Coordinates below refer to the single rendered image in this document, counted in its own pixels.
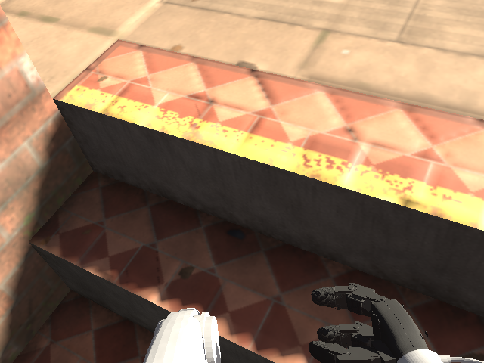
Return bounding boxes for stairs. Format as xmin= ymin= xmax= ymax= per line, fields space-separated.
xmin=13 ymin=99 xmax=484 ymax=363

